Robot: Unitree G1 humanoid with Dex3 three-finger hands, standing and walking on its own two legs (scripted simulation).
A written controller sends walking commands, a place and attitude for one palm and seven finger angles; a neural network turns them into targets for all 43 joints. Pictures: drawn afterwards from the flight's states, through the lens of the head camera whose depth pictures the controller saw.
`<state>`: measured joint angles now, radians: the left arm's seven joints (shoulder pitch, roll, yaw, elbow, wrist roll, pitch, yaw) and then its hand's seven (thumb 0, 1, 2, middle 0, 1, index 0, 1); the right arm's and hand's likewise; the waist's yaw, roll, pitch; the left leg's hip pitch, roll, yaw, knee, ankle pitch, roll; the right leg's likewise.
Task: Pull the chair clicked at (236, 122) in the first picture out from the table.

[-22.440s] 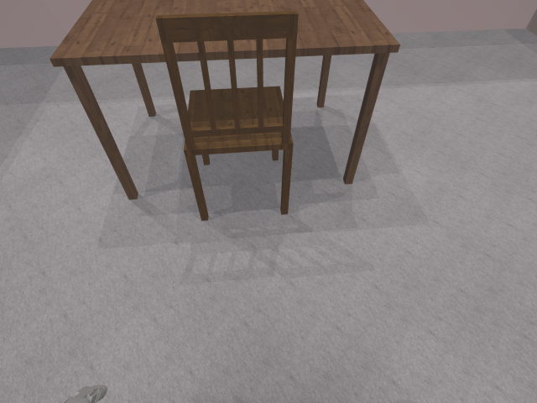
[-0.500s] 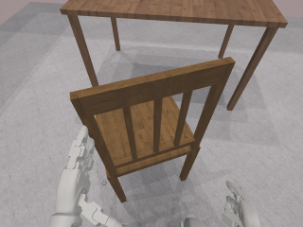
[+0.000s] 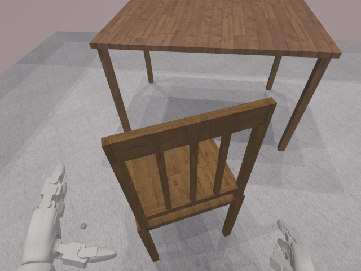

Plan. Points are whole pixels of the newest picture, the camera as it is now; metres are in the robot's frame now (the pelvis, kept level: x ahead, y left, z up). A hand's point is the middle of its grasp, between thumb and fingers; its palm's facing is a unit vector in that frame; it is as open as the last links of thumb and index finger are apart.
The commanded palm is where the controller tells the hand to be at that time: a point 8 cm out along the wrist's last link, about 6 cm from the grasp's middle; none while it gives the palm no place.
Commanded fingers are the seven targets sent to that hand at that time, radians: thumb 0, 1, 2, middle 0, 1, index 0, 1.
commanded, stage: draw the hand back to the body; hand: left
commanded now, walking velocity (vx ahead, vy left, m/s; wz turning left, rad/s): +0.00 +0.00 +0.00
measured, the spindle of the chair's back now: (193, 175) +0.39 +0.00 -0.07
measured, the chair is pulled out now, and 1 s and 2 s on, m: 0.56 0.56 0.56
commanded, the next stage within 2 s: step back with the hand held close in 0.88 s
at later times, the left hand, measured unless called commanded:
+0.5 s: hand (27, 180) +0.21 +0.26 +0.18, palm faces +0.46 -0.78 -0.42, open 9.5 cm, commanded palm +0.17 +0.30 +0.20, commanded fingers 0.00 0.90 0.90 -0.20 -0.30 -0.20 -0.30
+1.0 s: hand (23, 182) +0.21 +0.26 +0.19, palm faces +0.47 -0.79 -0.40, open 7.4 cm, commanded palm +0.16 +0.30 +0.20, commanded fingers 0.00 0.90 0.90 -0.20 -0.30 -0.20 -0.30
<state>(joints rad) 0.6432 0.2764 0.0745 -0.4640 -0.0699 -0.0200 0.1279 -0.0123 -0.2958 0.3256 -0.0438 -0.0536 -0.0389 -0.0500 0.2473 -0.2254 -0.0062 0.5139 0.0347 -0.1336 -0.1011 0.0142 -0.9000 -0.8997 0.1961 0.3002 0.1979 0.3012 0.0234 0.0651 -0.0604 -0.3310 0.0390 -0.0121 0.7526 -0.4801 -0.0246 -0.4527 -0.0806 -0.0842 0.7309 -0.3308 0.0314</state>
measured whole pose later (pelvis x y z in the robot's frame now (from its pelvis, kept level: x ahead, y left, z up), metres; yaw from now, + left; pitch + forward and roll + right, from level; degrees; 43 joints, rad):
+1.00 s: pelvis +0.01 +0.00 +0.03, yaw -2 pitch -3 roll -1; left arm 0.49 0.33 0.35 -0.42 -0.07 -0.07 0.16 0.01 0.89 0.90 -0.21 -0.30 -0.21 -0.30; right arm 0.20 -0.22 -0.02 0.65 0.02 -0.15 -0.06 0.01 -0.90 -0.90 0.20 0.30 0.20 0.30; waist 0.05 0.08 0.02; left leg -0.02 0.05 0.03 0.43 -0.35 -0.02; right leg -0.16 -0.05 -0.06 0.43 -0.21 0.03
